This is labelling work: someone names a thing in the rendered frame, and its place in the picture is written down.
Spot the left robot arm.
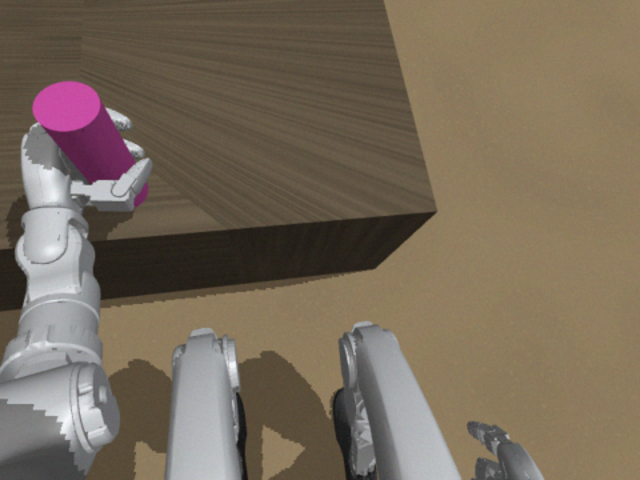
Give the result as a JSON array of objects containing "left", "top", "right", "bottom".
[{"left": 0, "top": 206, "right": 120, "bottom": 480}]

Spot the right robot hand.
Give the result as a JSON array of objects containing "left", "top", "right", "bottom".
[{"left": 467, "top": 421, "right": 545, "bottom": 480}]

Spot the can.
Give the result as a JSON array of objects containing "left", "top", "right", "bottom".
[{"left": 32, "top": 81, "right": 149, "bottom": 208}]

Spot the left robot hand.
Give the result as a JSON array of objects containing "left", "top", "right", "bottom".
[{"left": 21, "top": 107, "right": 153, "bottom": 216}]

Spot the right robot foot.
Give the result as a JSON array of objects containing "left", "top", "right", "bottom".
[{"left": 333, "top": 388, "right": 378, "bottom": 480}]

